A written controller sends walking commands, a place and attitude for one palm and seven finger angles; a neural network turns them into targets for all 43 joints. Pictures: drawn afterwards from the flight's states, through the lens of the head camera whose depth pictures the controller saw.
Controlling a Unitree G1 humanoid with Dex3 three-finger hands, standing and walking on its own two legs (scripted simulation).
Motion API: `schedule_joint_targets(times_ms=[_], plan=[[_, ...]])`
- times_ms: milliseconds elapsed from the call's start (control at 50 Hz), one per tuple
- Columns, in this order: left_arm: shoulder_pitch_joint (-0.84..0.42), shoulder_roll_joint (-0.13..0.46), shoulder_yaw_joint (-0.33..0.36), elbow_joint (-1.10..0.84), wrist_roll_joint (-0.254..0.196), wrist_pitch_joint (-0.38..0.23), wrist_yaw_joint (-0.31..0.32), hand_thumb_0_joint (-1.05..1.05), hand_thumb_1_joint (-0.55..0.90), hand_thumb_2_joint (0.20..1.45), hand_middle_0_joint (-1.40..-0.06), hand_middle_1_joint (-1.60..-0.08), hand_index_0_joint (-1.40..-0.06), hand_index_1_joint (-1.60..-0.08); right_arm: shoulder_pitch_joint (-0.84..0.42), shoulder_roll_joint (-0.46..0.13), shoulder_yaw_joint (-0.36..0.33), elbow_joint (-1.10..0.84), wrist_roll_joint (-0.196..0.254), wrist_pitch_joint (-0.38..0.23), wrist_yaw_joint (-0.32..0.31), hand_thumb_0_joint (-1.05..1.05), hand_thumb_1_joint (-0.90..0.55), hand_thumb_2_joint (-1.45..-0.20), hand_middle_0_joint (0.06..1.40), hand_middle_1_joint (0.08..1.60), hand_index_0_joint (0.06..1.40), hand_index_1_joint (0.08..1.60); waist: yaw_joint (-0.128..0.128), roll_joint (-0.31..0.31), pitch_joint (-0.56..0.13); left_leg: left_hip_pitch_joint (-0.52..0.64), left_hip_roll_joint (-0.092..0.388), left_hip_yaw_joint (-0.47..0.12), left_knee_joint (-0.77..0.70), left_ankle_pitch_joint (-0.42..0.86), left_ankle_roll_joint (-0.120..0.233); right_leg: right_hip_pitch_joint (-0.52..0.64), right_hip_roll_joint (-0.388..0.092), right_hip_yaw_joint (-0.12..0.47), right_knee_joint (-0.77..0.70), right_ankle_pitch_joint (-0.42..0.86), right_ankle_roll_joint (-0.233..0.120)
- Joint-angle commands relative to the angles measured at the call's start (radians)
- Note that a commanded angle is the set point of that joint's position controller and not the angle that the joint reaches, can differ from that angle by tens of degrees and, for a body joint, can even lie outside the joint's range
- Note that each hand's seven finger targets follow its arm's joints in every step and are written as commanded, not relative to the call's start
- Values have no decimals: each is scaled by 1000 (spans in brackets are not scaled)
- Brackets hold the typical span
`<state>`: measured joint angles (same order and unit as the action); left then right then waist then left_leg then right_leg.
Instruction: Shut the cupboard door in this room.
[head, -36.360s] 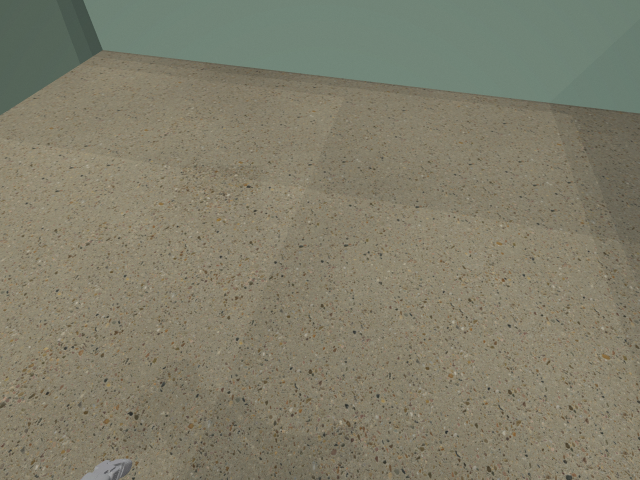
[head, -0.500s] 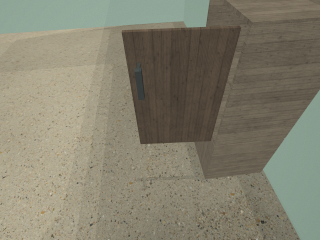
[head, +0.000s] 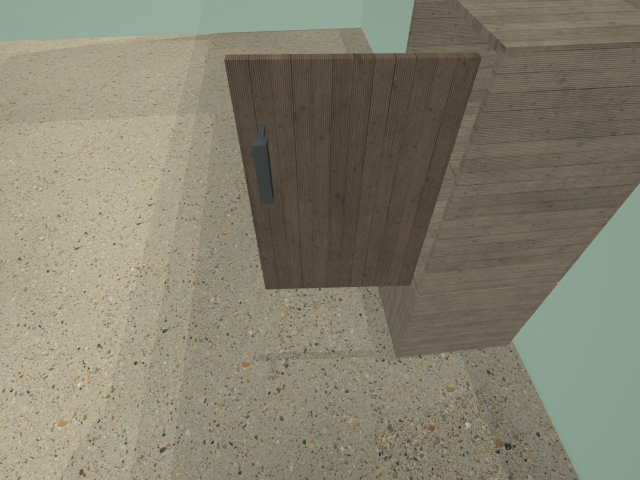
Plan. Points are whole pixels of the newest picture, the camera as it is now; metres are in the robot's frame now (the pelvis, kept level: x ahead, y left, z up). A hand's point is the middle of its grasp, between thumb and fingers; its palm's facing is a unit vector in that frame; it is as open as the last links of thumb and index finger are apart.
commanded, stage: shuffle to correct the standing spot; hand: left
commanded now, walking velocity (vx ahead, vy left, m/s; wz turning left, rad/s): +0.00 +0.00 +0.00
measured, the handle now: (264, 164) +0.59 +0.13 +0.06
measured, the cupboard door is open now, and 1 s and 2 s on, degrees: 85 85 85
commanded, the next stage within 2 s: come to a stop and stand still in 0.96 s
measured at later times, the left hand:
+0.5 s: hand out of the picture +0.02 +0.14 -0.19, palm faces +0.11 -0.98 -0.17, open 7.4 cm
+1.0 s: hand (243, 459) +0.19 +0.13 -0.18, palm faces +0.08 -0.99 -0.15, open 7.3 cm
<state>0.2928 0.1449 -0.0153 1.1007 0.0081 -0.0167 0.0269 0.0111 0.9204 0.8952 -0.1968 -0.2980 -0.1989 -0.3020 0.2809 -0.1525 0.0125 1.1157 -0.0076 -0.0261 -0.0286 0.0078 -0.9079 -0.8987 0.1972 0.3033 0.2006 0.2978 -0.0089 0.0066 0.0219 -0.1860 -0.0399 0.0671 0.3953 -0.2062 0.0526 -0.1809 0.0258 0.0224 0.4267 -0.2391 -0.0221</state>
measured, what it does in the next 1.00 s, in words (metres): walks ahead: left foot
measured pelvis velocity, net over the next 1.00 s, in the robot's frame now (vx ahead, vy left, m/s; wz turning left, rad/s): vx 0.15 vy -0.05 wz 0.06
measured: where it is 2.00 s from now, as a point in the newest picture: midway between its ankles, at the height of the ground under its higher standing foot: outside the picture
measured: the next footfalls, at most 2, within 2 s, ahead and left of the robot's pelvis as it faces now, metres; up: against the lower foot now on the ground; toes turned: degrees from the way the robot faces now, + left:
left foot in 0.66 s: +0.17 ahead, +0.07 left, +0.00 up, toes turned +9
right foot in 1.10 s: +0.24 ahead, -0.22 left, +0.00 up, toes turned -1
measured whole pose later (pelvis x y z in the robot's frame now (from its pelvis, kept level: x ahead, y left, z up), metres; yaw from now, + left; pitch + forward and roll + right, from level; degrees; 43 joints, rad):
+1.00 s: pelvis +0.15 -0.05 +0.00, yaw +4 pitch +2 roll -2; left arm 0.21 0.19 0.06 0.98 0.03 0.04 -0.02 0.00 0.92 0.90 -0.19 -0.30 -0.19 -0.30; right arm 0.28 -0.15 -0.03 1.04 -0.04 -0.02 -0.03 0.01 -0.92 -0.90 0.20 0.30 0.20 0.30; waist -0.02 -0.02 0.06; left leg -0.23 0.08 0.07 0.44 -0.23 -0.01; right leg -0.48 -0.09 -0.02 0.82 -0.31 0.03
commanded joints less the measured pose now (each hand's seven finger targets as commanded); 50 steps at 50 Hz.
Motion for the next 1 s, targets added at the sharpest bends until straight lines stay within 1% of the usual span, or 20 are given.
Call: schedule_joint_targets(times_ms=[0,60,140,200,300,380,420,440,480,540,580,600,620,640,660,680,720,800,860,980], plan=[[62,87,15,-32,0,-16,9,0,900,900,-200,-300,-200,-300,52,-97,-14,-22,-1,-19,-8,0,-900,-900,200,300,200,300,7,-18,14,13,140,-138,-75,124,-13,-16,-117,115,-71,140,-30],[58,89,15,-34,1,-14,10,0,900,900,-200,-300,-200,-300,52,-96,-13,-18,-2,-18,-9,0,-900,-900,200,300,200,300,6,-19,26,15,142,-137,-77,140,-13,-15,-116,112,-69,151,-30],[70,87,21,-33,10,-7,0,0,900,900,-200,-300,-200,-300,56,-114,-21,-15,-11,-13,-3,0,-900,-900,200,300,200,300,8,-21,59,-33,154,-180,-106,-142,9,-42,-92,73,-36,-94,-38],[74,81,27,-45,16,-5,-9,0,900,900,-200,-300,-200,-300,48,-130,-31,-29,-14,-10,-1,0,-900,-900,200,300,200,300,9,7,107,-79,181,-239,-149,-283,33,-81,-74,40,9,-150,-39],[109,79,36,-50,19,-15,-14,0,900,900,-200,-300,-200,-300,49,-130,-40,-47,-12,-20,-5,0,-900,-900,200,300,200,300,18,11,91,-91,191,-266,-90,-154,64,-57,-80,29,41,-70,-42],[180,100,47,-27,15,-23,-8,0,900,900,-200,-300,-200,-300,42,-89,-32,-54,-9,-32,-13,0,-900,-900,200,300,200,300,34,-130,17,-139,96,-95,146,60,22,98,-161,130,-20,168,-81],[240,131,59,-8,14,-22,0,0,900,900,-200,-300,-200,-300,22,-58,-30,-69,-12,-30,-12,0,-900,-900,200,300,200,300,46,-235,18,-289,38,2,310,-133,-15,231,-259,231,-54,429,-145],[274,123,63,1,16,-24,5,0,900,900,-200,-300,-200,-300,-25,-61,-32,-83,-14,-29,-12,0,-900,-900,200,300,200,300,69,-224,41,-377,38,7,405,-281,-20,282,-293,268,-55,610,-190],[303,114,62,9,28,-26,13,0,900,900,-200,-300,-200,-300,-87,-56,-39,-104,-11,-30,-9,0,-900,-900,200,300,200,300,83,-121,63,-467,58,-3,510,-370,-18,342,-323,253,-41,815,-255],[254,120,61,-3,28,-22,12,0,900,900,-200,-300,-200,-300,-97,-35,-39,-112,-7,-25,-3,0,-900,-900,200,300,200,300,44,-65,64,-376,58,33,405,-317,-17,271,-269,162,-25,794,-230],[168,121,58,-25,17,-16,1,0,900,900,-200,-300,-200,-300,20,-27,-40,-76,-9,-23,-8,0,-900,-900,200,300,200,300,-35,-84,27,-95,22,83,193,-98,-17,99,-177,54,45,715,-164],[143,117,57,-31,9,-12,-4,0,900,900,-200,-300,-200,-300,124,-45,-46,-40,-12,-27,-14,0,-900,-900,200,300,200,300,-79,-76,-10,80,29,65,88,52,-6,15,-132,23,177,654,-120],[144,86,55,-46,7,-11,-10,0,900,900,-200,-300,-200,-300,232,-117,-66,-9,-20,-30,-27,0,-900,-900,200,300,200,300,-116,2,-46,254,194,-144,52,195,56,-165,-73,-9,370,367,-71],[158,40,46,-72,-3,-12,-14,0,900,900,-200,-300,-200,-300,290,-217,-82,-16,-29,-33,-32,0,-900,-900,200,300,200,300,-110,242,-94,326,513,-540,-58,443,212,-359,9,-72,678,-262,-17],[152,94,63,-86,9,-3,-6,0,900,900,-200,-300,-200,-300,250,-238,-81,-39,-19,-15,-31,0,-900,-900,200,300,200,300,-95,112,-87,219,591,-625,-105,346,305,-366,-16,32,836,-350,-33],[121,88,69,-94,24,4,-4,0,900,900,-200,-300,-200,-300,157,-209,-80,-67,-19,-13,-26,0,-900,-900,200,300,200,300,-63,26,21,61,548,-546,-147,146,287,-390,-50,49,867,-311,-29],[115,50,70,-90,37,16,-20,0,900,900,-200,-300,-200,-300,40,-133,-60,-100,-17,-26,-30,0,-900,-900,200,300,200,300,2,60,170,-123,462,-425,-194,70,215,-423,-98,55,847,-188,-6],[145,9,69,-87,28,43,-38,0,900,900,-200,-300,-200,-300,18,-136,-64,-110,-23,-38,-25,0,-900,-900,200,300,200,300,36,91,55,-126,336,-150,-151,231,133,-312,-102,-11,687,-67,28],[75,21,68,-120,26,50,-43,0,900,900,-200,-300,-200,-300,31,-167,-73,-116,-25,-28,-20,0,-900,-900,200,300,200,300,16,129,20,-103,304,-105,-143,226,107,-287,-96,-62,538,-42,48],[-70,64,77,-185,21,44,-50,0,900,900,-200,-300,-200,-300,60,-214,-104,-117,-36,3,-18,0,-900,-900,200,300,200,300,-27,199,-9,-34,327,-141,-64,230,82,-218,-68,-107,261,-90,49]])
